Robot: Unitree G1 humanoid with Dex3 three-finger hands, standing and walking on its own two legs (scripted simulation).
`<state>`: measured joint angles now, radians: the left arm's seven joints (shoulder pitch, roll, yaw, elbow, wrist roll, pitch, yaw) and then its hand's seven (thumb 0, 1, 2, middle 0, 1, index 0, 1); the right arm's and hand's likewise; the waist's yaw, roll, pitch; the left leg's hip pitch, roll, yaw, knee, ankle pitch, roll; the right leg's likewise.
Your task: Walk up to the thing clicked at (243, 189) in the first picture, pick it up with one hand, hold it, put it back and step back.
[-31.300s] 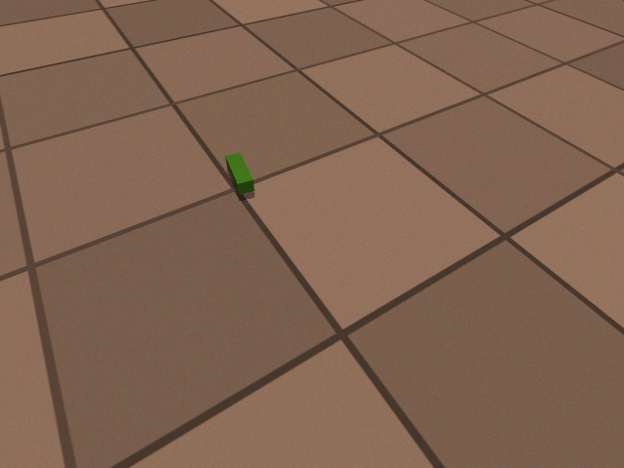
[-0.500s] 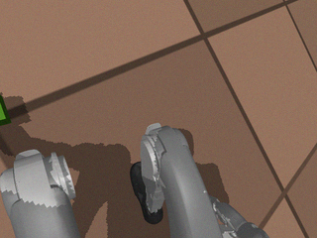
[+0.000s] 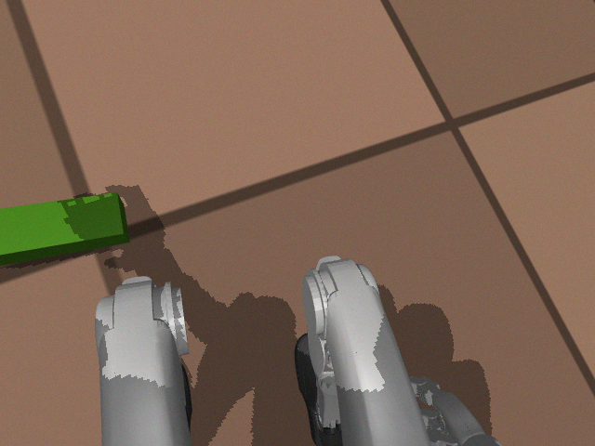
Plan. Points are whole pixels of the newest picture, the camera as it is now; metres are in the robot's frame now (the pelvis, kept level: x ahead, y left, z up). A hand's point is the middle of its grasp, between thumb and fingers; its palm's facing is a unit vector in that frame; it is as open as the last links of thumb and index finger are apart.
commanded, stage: withdraw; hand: left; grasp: from above
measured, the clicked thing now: (53, 229) +0.43 +0.34 -0.30
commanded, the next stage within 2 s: home in 0.48 s
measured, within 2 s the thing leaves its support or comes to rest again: neither
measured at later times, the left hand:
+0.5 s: hand (17, 221) +0.40 +0.34 -0.16, palm faces -0.43 -0.10 -0.90, open 14.0 cm
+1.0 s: hand out of the picture +0.36 +0.33 -0.03, palm faces -0.34 -0.45 -0.83, open 10.5 cm
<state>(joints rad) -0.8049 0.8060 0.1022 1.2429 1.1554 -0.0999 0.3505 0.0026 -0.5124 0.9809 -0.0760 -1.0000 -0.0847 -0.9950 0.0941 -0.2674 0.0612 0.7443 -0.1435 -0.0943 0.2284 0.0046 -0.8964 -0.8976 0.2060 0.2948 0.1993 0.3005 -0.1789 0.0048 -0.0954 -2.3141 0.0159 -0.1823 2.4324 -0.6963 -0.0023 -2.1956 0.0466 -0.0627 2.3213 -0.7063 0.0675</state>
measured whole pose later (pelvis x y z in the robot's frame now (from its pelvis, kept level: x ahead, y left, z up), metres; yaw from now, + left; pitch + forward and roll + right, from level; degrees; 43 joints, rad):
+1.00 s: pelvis +0.00 +0.00 +0.09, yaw +4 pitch +35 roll -7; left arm -0.48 0.62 0.11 0.75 0.73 -0.03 0.04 0.00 0.27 0.86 -0.21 -0.49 -0.20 -0.50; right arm 0.20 -0.25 0.00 0.68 -0.03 0.01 0.10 0.01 -0.90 -0.90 0.21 0.30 0.20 0.30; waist -0.11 0.04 -0.17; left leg -2.06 0.03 -0.11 2.12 -0.68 0.00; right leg -1.98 0.02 -0.03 2.05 -0.69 0.06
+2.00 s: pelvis +0.08 +0.00 +0.38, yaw +11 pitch +11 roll -3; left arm 0.53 0.22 0.04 -0.16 -0.07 0.48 0.02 0.01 0.90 0.90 -0.20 -0.30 -0.20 -0.30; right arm 0.31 -0.22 0.02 0.52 0.02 -0.21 -0.20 0.01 -0.90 -0.90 0.21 0.29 0.20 0.30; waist -0.06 0.05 -0.20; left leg -0.73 0.03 -0.06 1.02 -0.49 -0.02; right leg -0.65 -0.01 -0.04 0.95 -0.49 0.03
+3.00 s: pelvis +0.07 +0.00 +0.38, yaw +11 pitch +9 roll -3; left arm 0.50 0.22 0.03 -0.13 -0.05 0.46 0.01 0.01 0.90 0.90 -0.20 -0.30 -0.20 -0.30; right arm 0.29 -0.22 0.03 0.54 0.00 -0.25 -0.19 0.02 -0.90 -0.90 0.21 0.29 0.20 0.30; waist -0.04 0.04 -0.17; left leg -0.71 0.03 -0.06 1.02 -0.48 -0.02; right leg -0.63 -0.01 -0.04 0.95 -0.48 0.03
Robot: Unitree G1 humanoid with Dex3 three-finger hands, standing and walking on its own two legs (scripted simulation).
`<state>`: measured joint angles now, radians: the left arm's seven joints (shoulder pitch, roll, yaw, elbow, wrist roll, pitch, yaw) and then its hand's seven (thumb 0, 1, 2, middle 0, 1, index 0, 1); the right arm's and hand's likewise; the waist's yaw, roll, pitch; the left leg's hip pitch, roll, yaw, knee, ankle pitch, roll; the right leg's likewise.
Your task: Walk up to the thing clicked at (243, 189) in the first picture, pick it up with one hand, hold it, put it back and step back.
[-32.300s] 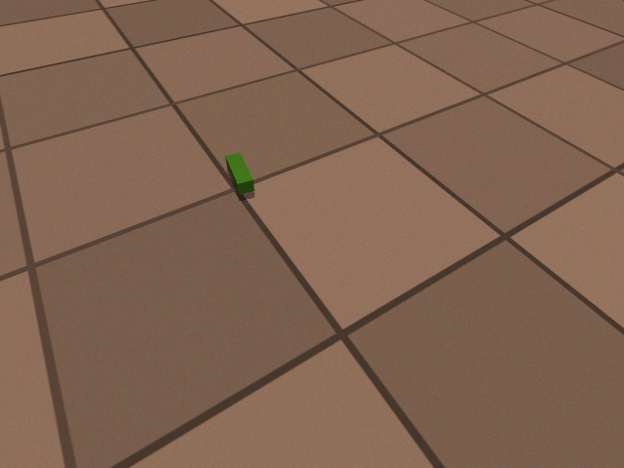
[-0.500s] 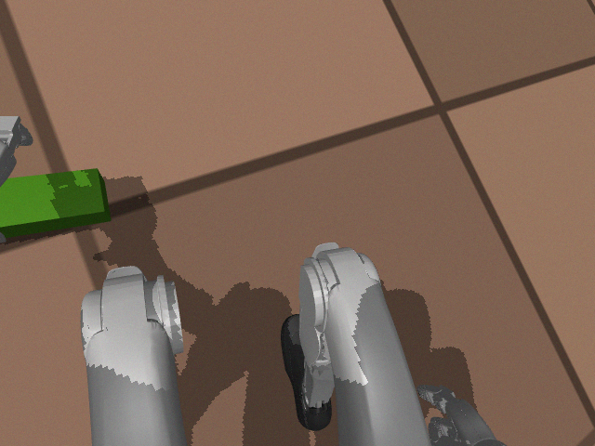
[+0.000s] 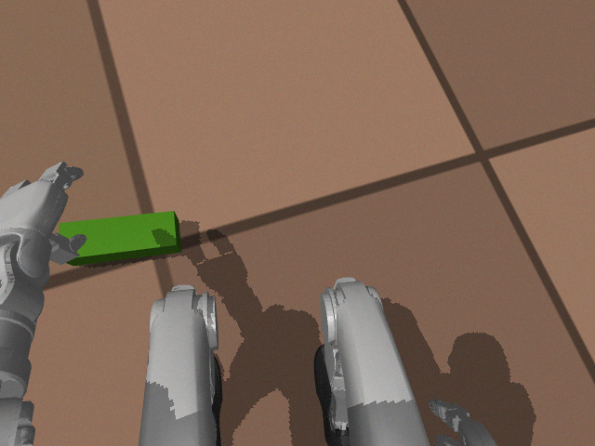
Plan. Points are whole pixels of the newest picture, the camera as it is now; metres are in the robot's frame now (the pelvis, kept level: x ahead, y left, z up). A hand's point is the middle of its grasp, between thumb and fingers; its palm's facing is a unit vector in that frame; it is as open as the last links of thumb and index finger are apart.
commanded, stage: home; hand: left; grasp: from above
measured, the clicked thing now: (123, 238) +0.45 +0.31 -0.39
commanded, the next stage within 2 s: none
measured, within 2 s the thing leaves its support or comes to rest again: neither
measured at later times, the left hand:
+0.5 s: hand (13, 351) +0.24 +0.22 +0.10, palm faces +0.02 -0.93 -0.37, open 7.4 cm
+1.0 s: hand out of the picture +0.22 +0.20 +0.25, palm faces +0.17 -0.97 -0.19, open 7.4 cm
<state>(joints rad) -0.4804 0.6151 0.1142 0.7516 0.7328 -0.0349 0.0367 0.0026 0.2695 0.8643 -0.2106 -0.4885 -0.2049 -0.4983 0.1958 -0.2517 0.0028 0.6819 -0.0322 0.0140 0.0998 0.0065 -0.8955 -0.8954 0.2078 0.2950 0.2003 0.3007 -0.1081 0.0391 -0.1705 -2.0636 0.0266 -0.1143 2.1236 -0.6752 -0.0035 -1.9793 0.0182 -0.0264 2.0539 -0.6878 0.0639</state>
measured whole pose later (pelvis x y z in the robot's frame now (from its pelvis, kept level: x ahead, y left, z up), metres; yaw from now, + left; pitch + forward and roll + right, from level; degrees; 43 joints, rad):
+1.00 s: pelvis +0.08 +0.00 +0.29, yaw +7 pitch +11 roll -3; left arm 0.53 0.22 0.04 -0.16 -0.07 0.48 0.02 0.01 0.90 0.90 -0.20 -0.30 -0.20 -0.30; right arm 0.31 -0.22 0.02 0.52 0.02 -0.21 -0.20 0.01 -0.90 -0.90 0.21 0.29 0.20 0.30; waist -0.06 0.05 -0.20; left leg -0.73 0.03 -0.06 1.02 -0.49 -0.02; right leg -0.65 -0.01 -0.04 0.95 -0.49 0.03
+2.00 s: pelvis +0.07 +0.00 +0.29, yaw +7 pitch +9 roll -3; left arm 0.50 0.22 0.03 -0.13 -0.05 0.46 0.01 0.01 0.90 0.90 -0.20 -0.30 -0.20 -0.30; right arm 0.29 -0.22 0.03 0.54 0.00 -0.25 -0.19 0.02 -0.90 -0.90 0.21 0.29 0.20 0.30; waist -0.04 0.04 -0.17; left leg -0.71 0.03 -0.06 1.02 -0.48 -0.02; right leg -0.63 -0.01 -0.04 0.95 -0.48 0.03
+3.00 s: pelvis +0.08 +0.00 +0.29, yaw +7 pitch +10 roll -3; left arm 0.51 0.23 0.03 -0.14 -0.06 0.46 0.01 0.01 0.91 0.90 -0.20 -0.30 -0.20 -0.30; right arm 0.29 -0.22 0.02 0.53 0.01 -0.23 -0.18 0.02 -0.90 -0.90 0.21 0.30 0.20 0.30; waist -0.04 0.04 -0.17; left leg -0.71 0.03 -0.06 1.03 -0.49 -0.01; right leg -0.64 -0.01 -0.04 0.96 -0.49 0.03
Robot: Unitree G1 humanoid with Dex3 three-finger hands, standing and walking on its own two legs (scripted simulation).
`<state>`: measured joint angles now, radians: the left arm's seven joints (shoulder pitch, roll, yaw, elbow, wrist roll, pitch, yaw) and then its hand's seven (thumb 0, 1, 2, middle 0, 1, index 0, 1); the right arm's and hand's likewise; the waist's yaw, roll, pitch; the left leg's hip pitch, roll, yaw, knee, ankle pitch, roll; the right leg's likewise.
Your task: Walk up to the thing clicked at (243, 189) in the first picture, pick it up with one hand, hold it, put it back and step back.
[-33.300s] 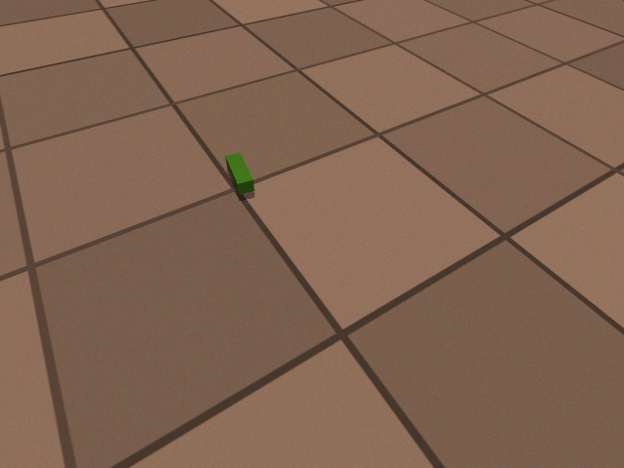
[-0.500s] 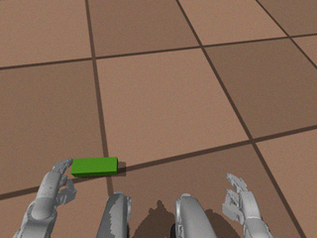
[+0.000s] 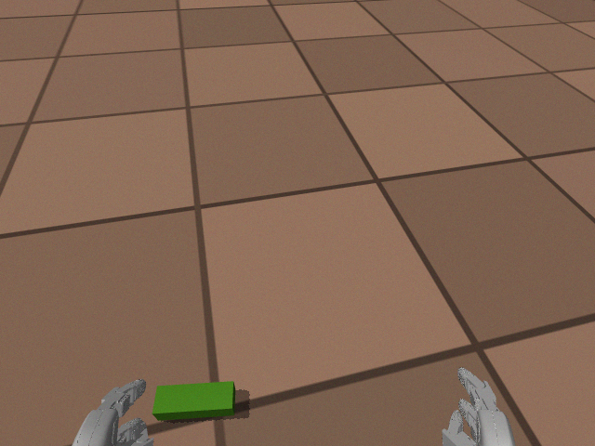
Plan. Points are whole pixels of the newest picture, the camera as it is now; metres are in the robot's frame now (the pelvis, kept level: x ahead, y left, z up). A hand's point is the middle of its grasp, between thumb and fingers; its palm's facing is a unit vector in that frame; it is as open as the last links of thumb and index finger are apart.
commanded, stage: home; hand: left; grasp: from above
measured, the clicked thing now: (196, 400) +0.40 +0.26 -0.68
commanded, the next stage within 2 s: stand in 1.90 s
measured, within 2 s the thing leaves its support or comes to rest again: neither
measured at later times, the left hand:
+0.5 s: hand out of the picture +0.15 +0.18 -0.05, palm faces +0.05 -0.98 -0.19, open 7.4 cm
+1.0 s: hand out of the picture +0.15 +0.18 -0.05, palm faces +0.04 -0.98 -0.19, open 7.4 cm
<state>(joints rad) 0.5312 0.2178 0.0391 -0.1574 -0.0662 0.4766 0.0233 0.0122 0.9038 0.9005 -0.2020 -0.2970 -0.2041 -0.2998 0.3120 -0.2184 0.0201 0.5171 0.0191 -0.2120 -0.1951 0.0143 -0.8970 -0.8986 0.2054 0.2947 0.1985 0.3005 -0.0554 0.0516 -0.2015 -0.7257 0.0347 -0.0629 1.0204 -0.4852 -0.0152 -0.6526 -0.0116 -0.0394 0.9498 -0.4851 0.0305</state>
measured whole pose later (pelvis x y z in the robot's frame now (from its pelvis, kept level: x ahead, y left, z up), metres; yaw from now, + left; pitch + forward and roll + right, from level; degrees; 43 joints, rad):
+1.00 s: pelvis -0.01 +0.00 +0.00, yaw +0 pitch +9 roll -3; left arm 0.50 0.22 0.03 -0.13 -0.05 0.46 0.01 0.01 0.90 0.90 -0.20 -0.30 -0.20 -0.30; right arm 0.29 -0.22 0.03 0.54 0.00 -0.25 -0.19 0.02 -0.90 -0.90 0.21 0.29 0.20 0.30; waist -0.04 0.04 -0.17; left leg -0.71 0.03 -0.06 1.02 -0.48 -0.02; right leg -0.63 -0.01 -0.04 0.95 -0.48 0.03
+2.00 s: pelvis +0.00 +0.00 +0.00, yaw +0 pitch +10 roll -3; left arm 0.51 0.23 0.03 -0.14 -0.06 0.46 0.01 0.01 0.91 0.90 -0.20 -0.30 -0.20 -0.30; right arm 0.29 -0.22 0.02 0.53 0.01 -0.23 -0.18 0.02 -0.90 -0.90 0.21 0.30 0.20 0.30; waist -0.04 0.04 -0.17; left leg -0.71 0.03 -0.06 1.03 -0.49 -0.01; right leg -0.64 -0.01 -0.04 0.96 -0.49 0.03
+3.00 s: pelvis -0.02 +0.01 +0.06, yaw +0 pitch -5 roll +0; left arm 0.20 0.30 0.03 1.12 0.03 0.01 0.02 0.01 0.90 0.90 -0.20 -0.30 -0.21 -0.30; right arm 0.17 -0.30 -0.05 1.11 -0.03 0.01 -0.01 0.01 -0.90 -0.90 0.21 0.29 0.20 0.30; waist 0.01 0.01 0.07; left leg -0.15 0.00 -0.01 0.42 -0.18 0.00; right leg -0.12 -0.05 0.00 0.41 -0.20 0.04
